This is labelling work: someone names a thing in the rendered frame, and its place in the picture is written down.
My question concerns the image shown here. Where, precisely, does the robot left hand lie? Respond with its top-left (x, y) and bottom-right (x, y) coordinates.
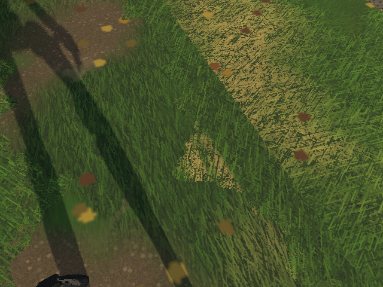
top-left (36, 274), bottom-right (89, 287)

